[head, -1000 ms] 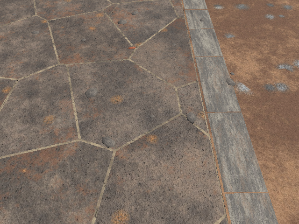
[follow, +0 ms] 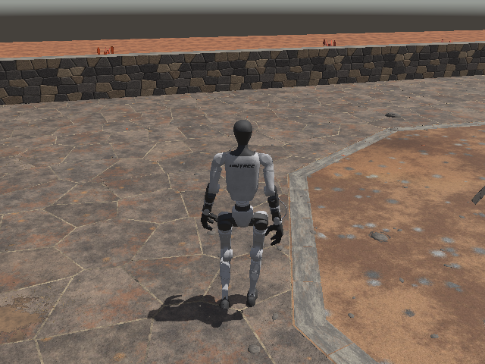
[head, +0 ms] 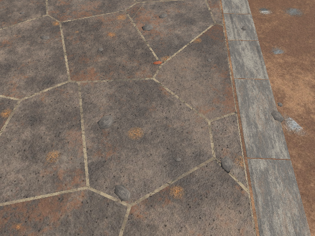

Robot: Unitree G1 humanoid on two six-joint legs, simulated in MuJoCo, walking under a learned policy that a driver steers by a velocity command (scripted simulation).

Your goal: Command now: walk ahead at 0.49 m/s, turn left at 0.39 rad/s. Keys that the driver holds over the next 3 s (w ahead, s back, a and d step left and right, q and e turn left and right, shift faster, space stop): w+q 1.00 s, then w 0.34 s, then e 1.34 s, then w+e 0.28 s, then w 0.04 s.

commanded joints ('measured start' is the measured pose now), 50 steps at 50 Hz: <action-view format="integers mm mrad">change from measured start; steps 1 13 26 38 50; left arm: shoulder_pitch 114 308 125 -169 210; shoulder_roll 26 97 117 107 338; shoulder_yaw -1 2 12 -4 47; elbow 7 38 -137 -279 -262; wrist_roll -6 -5 -11 19 33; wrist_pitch -29 -48 -38 44 4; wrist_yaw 13 29 2 -22 18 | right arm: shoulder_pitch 52 -378 -113 68 127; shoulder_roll -35 -34 -208 -224 -174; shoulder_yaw -22 -10 -81 -68 -49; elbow -52 -241 -182 -178 -299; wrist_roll -19 -14 -1 13 33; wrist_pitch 21 46 38 1 -8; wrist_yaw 15 58 4 3 5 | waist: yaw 2 63 8 -39 68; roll -56 -78 -76 35 -365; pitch -10 57 -61 -24 -436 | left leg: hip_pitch -184 -317 314 286 -246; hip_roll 86 63 226 87 -161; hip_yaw -45 123 -385 -279 -129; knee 21 -487 -957 -970 58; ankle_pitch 63 346 337 538 -221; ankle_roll -4 -18 224 128 -16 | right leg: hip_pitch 111 279 -378 -419 605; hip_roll -316 -284 -158 -127 -511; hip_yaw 308 -31 195 168 979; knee -345 -341 793 321 -202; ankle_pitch -11 385 -124 142 -177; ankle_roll -76 -28 81 152 -118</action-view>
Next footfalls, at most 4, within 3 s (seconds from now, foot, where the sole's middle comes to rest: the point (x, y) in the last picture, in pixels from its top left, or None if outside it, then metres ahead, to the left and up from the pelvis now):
0.42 left None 0.36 0.13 -0.77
0.96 right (134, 176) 0.74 0.12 -0.77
1.46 left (66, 170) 0.78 0.44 -0.77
1.92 right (108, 150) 0.89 0.25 -0.77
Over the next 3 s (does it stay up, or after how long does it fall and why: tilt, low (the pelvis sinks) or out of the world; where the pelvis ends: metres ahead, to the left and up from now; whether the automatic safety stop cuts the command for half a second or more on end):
stays up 0.81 0.28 0.01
